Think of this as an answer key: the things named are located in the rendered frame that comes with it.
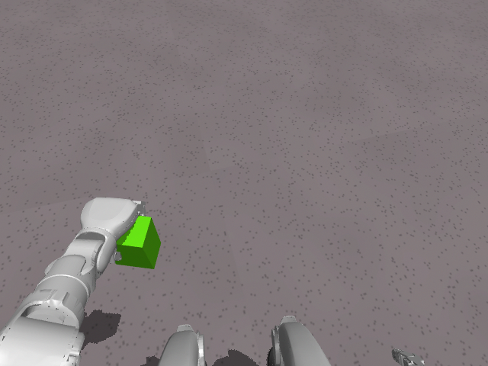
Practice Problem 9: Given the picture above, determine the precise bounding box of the left robot hand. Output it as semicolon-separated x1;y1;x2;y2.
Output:
80;197;146;263

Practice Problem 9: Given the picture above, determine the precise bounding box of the left robot arm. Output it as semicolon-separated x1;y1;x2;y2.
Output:
0;227;117;366

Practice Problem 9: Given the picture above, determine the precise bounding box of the right robot hand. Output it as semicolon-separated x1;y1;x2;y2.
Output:
392;348;425;366

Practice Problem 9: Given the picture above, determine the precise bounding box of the carton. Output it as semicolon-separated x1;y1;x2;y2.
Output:
115;216;161;269

